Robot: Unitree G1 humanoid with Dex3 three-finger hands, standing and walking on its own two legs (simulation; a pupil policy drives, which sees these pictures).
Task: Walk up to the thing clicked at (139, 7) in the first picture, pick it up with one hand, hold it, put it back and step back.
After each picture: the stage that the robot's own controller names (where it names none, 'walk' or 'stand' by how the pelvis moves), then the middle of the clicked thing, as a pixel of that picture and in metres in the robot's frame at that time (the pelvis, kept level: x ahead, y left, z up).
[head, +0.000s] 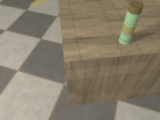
stand; (129, 24) +0.77 -0.26 -0.04
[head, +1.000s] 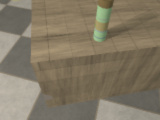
sink last; (102, 19) +0.72 -0.08 -0.01
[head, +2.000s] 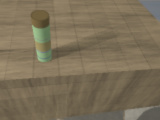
rise first; (42, 38) +0.57 +0.19 -0.01
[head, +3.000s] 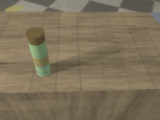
stand; (40, 54) +0.52 +0.22 -0.03
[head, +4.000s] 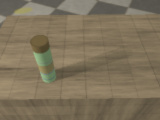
stand; (44, 61) +0.49 +0.19 -0.04
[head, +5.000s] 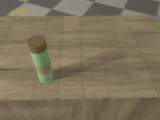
stand; (42, 61) +0.49 +0.20 -0.05
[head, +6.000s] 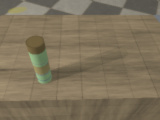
stand; (40, 62) +0.49 +0.21 -0.05
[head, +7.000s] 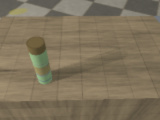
stand; (41, 62) +0.49 +0.21 -0.05
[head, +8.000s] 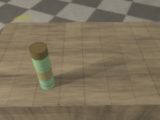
rise first; (43, 68) +0.47 +0.21 -0.04
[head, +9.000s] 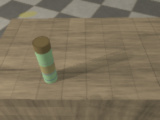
go down; (46, 62) +0.50 +0.21 -0.04
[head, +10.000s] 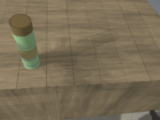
go down; (27, 45) +0.51 +0.19 -0.01
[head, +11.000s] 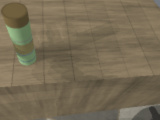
go down; (22, 39) +0.50 +0.19 +0.02
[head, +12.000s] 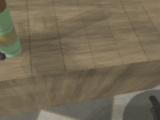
close in; (2, 28) +0.51 +0.21 +0.05
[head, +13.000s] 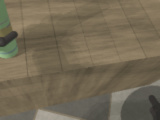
close; out of the picture +0.51 +0.21 +0.06
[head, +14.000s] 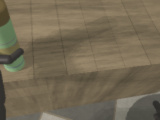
lift; (5, 41) +0.46 +0.21 +0.05
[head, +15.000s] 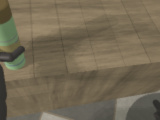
lift; (6, 38) +0.46 +0.21 +0.06
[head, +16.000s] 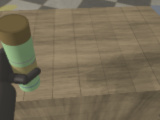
lift; (23, 59) +0.35 +0.18 +0.14
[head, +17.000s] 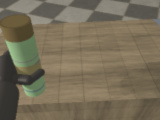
hold; (27, 60) +0.33 +0.18 +0.18
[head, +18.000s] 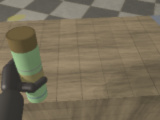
hold; (30, 69) +0.33 +0.17 +0.13
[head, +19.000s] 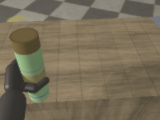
crouch; (33, 69) +0.34 +0.17 +0.12
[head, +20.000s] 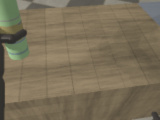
crouch; (9, 22) +0.48 +0.21 +0.17
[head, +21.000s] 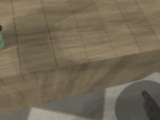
lower; out of the picture +0.52 +0.23 +0.07
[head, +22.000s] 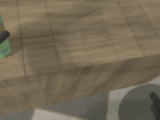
lower; out of the picture +0.51 +0.22 +0.06
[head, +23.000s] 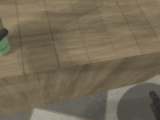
lower; out of the picture +0.52 +0.22 +0.07
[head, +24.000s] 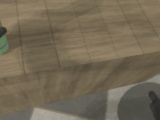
lower; out of the picture +0.52 +0.22 +0.07
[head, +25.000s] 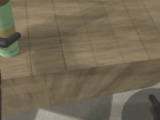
draw back; (1, 24) +0.50 +0.20 +0.06
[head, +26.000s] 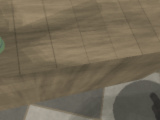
rise; out of the picture +0.48 +0.24 +0.06
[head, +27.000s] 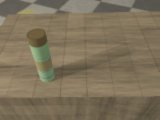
sink last; (42, 57) +0.49 +0.21 +0.01
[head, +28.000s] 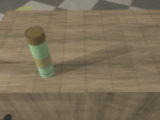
stand; (41, 54) +0.49 +0.22 +0.00
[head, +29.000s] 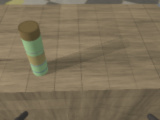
stand; (35, 51) +0.49 +0.21 +0.02
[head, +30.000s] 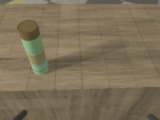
stand; (35, 50) +0.49 +0.22 +0.02
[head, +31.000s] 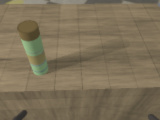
stand; (35, 51) +0.49 +0.22 +0.02
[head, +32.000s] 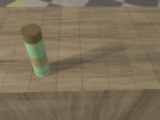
stand; (37, 53) +0.49 +0.21 +0.00
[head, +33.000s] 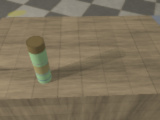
walk; (40, 62) +0.50 +0.21 -0.04
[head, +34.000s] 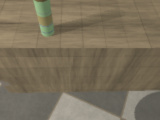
walk; (44, 13) +0.69 +0.21 -0.02
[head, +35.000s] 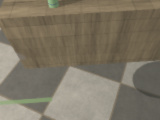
walk; out of the picture +1.02 +0.26 -0.02
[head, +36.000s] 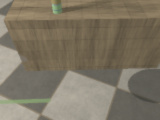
stand; out of the picture +1.11 +0.21 -0.03
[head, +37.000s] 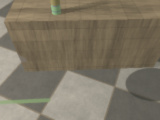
stand; out of the picture +1.13 +0.22 -0.05
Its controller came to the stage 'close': yes
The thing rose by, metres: 0.20
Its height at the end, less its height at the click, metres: +0.00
